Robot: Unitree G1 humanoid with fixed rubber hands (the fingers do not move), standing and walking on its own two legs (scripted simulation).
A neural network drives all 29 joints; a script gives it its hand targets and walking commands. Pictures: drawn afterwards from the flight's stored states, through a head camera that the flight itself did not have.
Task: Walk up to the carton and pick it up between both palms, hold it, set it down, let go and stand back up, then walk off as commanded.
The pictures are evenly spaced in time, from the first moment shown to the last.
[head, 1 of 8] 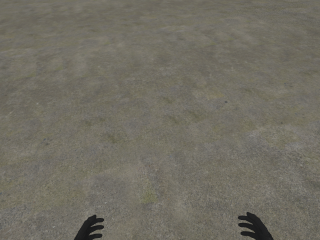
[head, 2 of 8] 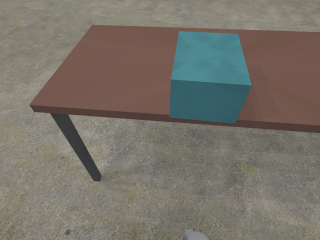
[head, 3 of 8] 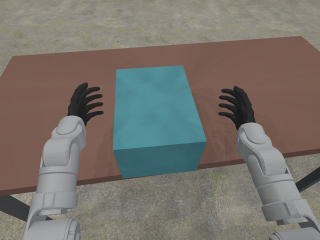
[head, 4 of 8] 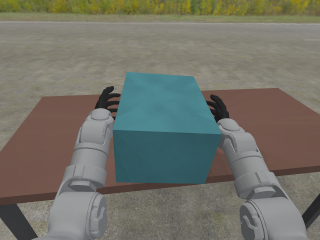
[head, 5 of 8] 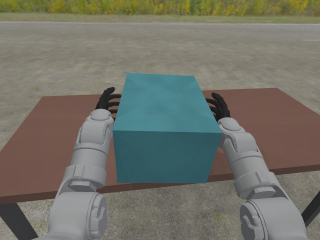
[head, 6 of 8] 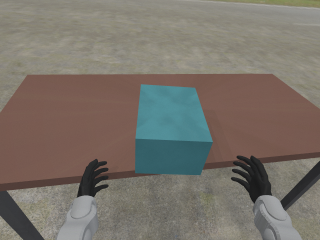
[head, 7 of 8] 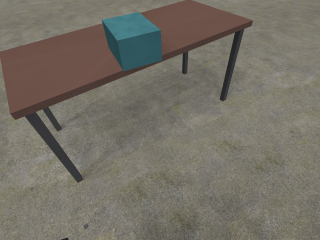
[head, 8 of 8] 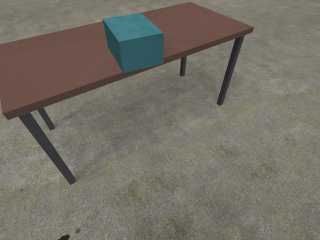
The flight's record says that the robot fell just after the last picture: no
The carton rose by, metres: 0.16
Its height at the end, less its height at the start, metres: +0.00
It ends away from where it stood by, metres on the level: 0.03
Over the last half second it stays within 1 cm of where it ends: yes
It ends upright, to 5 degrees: yes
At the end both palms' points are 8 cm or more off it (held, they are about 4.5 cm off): yes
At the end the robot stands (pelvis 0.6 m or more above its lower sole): yes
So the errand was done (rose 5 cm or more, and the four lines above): yes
